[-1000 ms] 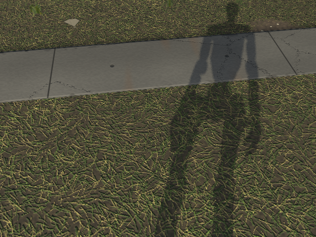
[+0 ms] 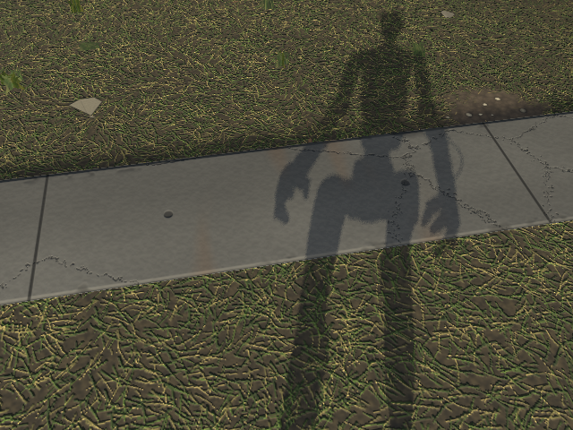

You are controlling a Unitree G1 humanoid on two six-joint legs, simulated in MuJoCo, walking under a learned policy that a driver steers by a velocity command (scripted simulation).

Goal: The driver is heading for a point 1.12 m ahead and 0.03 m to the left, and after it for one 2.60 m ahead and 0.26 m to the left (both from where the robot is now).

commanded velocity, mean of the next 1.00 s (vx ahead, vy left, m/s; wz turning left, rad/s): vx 0.50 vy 0.00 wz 0.00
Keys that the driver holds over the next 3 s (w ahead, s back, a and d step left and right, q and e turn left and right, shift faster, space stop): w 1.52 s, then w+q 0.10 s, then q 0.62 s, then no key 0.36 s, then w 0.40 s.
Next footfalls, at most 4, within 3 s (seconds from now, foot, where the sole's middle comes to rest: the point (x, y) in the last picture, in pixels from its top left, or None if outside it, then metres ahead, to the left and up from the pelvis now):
0.30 right None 0.34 -0.17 -0.78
0.86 left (258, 379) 0.65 0.07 -0.78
1.42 right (341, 273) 0.96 -0.16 -0.78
1.92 left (259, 218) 1.17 0.07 -0.78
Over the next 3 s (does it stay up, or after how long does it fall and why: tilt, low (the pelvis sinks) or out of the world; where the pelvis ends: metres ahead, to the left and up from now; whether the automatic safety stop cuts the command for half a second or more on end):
stays up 1.16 -0.03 0.00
